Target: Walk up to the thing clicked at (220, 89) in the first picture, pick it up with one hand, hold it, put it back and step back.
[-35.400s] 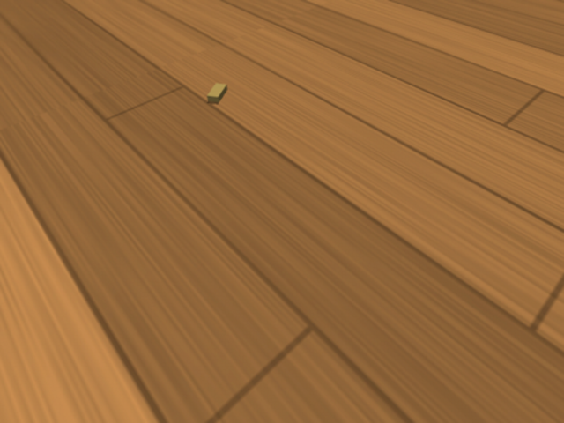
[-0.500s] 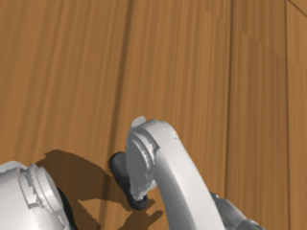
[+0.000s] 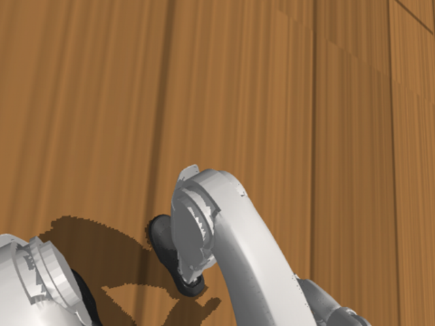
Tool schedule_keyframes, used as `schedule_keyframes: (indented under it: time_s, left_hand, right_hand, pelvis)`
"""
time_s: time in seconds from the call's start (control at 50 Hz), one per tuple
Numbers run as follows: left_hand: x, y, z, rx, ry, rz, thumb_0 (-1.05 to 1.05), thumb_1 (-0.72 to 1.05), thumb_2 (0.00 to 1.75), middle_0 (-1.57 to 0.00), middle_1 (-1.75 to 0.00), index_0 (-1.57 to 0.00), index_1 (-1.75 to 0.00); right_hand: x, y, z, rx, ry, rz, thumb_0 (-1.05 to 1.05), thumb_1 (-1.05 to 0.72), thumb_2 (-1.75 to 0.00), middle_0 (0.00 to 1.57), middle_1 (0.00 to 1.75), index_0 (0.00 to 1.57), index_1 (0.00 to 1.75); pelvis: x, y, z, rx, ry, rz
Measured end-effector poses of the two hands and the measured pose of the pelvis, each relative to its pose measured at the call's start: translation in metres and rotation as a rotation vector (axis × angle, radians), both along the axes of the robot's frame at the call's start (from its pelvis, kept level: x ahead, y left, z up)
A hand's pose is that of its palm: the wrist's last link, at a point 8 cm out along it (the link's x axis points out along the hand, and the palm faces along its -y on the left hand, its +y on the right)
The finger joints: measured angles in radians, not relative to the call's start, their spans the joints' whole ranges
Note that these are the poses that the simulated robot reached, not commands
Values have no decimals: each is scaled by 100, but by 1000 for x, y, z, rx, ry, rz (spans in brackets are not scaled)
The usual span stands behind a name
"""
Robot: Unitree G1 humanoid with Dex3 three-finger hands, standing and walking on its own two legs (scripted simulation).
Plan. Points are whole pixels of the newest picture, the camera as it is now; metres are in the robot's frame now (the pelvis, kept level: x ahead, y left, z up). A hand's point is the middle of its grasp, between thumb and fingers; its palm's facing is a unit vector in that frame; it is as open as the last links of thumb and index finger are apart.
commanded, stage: open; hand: left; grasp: from above
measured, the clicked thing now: out of the picture +0.46 +0.37 -0.29
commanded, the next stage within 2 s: withdraw in 0.94 s
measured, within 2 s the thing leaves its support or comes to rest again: neither
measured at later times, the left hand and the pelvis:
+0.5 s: hand out of the picture +0.46 +0.37 -0.25, palm faces -0.43 -0.17 -0.88, open 12.6 cm; pelvis +0.00 +0.00 +0.00, yaw -1 degrees
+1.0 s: hand out of the picture +0.46 +0.36 -0.25, palm faces -0.43 -0.17 -0.89, open 13.9 cm; pelvis +0.00 +0.00 +0.00, yaw -1 degrees
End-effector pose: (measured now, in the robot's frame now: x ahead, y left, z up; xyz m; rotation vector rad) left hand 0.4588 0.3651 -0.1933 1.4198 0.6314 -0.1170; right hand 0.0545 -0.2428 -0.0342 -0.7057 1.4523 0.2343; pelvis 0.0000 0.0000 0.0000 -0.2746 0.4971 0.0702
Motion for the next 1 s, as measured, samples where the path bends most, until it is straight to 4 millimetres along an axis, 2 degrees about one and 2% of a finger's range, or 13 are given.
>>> schedule_keyframes:
  time_s: [0.18, 0.66, 1.0]
  left_hand:
    - [0, 0, -3, -3, 6, -3, -1, 4, 46, -54, -61, -59, -56]
    - [3, 3, 3, -2, 4, -2, 0, -37, 85, -17, -96, -19, -93]
    - [5, 1, 4, 4, -10, -5, 0, -46, 94, -9, -104, -10, -102]
  right_hand:
    - [-2, 3, -1, 10, 13, 2, 0, -90, -89, 20, 30, 20, 30]
    - [2, 4, 0, 11, 4, 9, 0, -89, -89, 20, 30, 20, 30]
    - [-1, 4, -1, 17, 13, 10, 0, -89, -89, 20, 30, 20, 30]
  pelvis:
    - [0, 0, 1, -2, 2, -4]
    - [-1, 1, 3, -8, 1, -6]
    - [-1, 0, 2, -5, 1, -7]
